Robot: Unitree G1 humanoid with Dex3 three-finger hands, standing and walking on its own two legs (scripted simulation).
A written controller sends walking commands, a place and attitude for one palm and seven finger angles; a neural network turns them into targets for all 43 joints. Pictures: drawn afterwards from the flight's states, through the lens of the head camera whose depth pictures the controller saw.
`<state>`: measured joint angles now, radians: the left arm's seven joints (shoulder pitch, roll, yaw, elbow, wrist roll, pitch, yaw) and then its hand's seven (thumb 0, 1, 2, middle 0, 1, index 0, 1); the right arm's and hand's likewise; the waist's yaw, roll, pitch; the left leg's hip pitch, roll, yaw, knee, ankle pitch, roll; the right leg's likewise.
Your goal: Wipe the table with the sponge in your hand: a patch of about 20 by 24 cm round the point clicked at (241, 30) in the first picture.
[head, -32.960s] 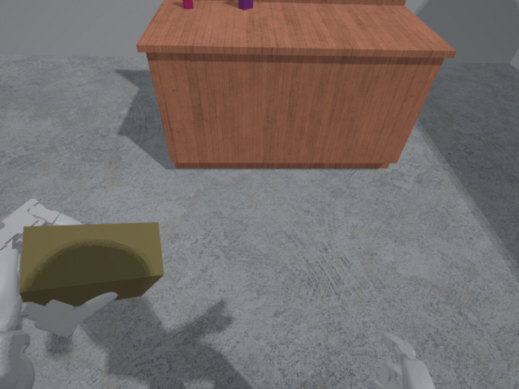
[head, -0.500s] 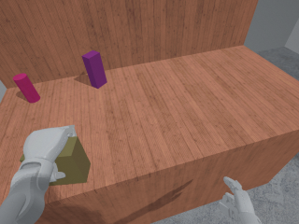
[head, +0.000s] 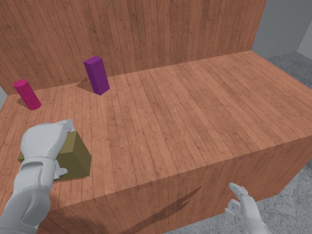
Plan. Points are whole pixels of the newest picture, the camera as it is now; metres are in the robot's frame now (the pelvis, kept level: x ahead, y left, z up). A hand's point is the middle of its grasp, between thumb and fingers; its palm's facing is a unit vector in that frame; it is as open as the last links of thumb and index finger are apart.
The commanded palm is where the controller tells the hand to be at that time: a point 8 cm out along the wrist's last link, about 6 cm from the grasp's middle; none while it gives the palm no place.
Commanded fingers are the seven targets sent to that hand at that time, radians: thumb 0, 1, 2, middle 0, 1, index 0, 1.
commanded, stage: move the sponge above the wiping area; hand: left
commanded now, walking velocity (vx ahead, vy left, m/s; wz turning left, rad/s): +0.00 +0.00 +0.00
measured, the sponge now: (63, 162) +0.24 +0.31 +0.05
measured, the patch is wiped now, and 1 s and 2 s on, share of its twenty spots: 0.00 0.00 0.00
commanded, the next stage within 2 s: lower the sponge onto the table in 0.26 s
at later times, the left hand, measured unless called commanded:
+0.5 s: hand (41, 147) +0.23 +0.34 +0.12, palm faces +0.15 -0.02 -0.99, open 10.2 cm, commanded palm +0.20 +0.32 +0.16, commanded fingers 0.00 0.10 1.30 -1.20 -1.60 -1.20 -1.60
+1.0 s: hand (40, 157) +0.22 +0.35 +0.09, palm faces +0.06 -0.08 -1.00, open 10.2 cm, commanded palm +0.19 +0.32 +0.15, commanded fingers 0.00 0.10 1.30 -1.20 -1.60 -1.20 -1.60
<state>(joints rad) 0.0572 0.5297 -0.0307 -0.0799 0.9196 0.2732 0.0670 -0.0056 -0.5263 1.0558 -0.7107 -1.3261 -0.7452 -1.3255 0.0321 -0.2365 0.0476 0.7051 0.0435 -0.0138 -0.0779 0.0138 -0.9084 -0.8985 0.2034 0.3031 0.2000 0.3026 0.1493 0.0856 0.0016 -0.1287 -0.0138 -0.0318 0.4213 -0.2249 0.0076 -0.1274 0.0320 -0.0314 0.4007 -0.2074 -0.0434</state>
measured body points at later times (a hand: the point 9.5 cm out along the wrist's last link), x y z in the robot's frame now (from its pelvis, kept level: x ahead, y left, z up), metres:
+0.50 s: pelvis +0.00 +0.00 +0.00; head -0.02 -0.04 +0.45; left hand +0.22 +0.34 +0.17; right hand +0.24 -0.21 -0.09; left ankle +0.01 +0.12 -0.74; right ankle +0.01 -0.10 -0.74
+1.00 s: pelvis +0.00 +0.02 +0.00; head -0.01 -0.02 +0.45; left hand +0.22 +0.35 +0.15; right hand +0.25 -0.18 -0.08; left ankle +0.01 +0.12 -0.74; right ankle +0.01 -0.10 -0.74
